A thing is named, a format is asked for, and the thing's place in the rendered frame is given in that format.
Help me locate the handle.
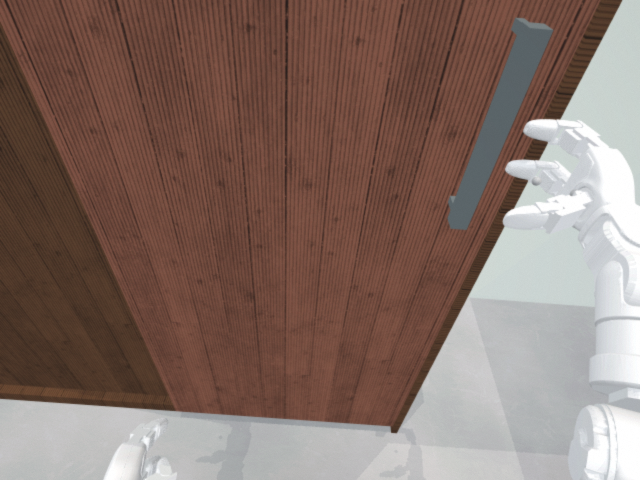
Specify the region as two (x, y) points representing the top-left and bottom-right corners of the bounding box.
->
(447, 18), (553, 230)

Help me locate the left robot hand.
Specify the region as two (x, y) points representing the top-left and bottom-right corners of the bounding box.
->
(103, 418), (177, 480)

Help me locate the robot right forearm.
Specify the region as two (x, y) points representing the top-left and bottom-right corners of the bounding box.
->
(578, 202), (640, 412)

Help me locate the wardrobe door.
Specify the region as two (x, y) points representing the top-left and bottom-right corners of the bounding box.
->
(0, 22), (169, 395)
(0, 0), (600, 426)

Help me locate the robot right upper arm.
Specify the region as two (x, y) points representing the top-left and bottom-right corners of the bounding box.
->
(568, 403), (640, 480)

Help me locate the right robot hand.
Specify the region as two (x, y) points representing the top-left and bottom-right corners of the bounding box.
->
(503, 119), (635, 234)

